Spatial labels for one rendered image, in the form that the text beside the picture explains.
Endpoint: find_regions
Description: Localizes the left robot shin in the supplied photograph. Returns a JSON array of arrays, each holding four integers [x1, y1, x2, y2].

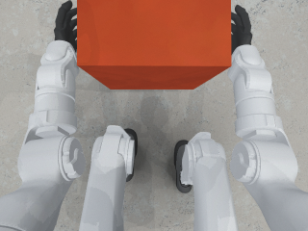
[[90, 125, 129, 175]]

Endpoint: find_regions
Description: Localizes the right robot forearm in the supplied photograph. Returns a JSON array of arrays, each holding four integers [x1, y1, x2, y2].
[[227, 44, 298, 174]]

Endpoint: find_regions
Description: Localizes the left robot hand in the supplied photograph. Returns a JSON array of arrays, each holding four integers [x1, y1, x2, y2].
[[54, 0, 77, 53]]

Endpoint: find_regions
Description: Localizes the carton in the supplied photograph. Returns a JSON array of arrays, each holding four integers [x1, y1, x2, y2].
[[77, 0, 232, 90]]

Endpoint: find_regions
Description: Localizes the right robot hand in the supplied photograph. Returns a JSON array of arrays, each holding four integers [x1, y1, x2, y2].
[[231, 5, 253, 55]]

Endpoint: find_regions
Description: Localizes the robot left upper arm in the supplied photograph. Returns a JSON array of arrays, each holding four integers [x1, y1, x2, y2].
[[0, 135, 87, 231]]

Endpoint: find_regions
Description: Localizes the right robot foot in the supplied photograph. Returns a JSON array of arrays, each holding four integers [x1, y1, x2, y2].
[[174, 140, 193, 193]]

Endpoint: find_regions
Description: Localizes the robot right upper arm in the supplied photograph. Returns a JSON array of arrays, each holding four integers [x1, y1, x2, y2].
[[229, 139, 308, 231]]

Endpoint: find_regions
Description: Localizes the left robot forearm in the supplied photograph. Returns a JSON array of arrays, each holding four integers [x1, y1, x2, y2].
[[17, 40, 80, 178]]

